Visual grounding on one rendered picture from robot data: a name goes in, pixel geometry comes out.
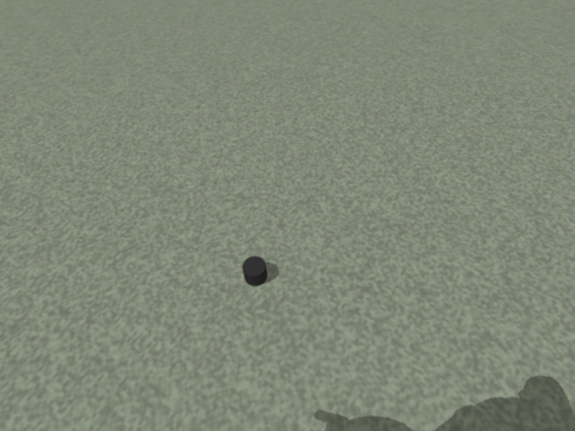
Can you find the tin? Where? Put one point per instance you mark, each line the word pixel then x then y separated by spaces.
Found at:
pixel 255 271

